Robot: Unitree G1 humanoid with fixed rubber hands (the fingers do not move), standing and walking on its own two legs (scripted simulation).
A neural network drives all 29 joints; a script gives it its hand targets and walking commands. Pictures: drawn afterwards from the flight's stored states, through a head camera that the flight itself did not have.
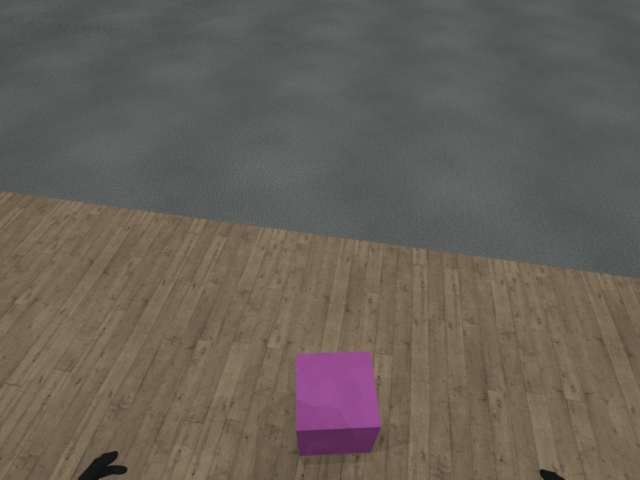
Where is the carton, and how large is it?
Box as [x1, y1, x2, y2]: [296, 351, 380, 455]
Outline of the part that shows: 369,351 296,354 296,433 299,455 370,451 379,430 380,422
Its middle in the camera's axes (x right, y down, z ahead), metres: +0.04 +0.47 +1.10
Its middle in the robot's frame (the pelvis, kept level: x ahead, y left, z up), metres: +0.43 -0.03 -0.66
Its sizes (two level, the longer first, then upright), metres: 0.210 0.200 0.250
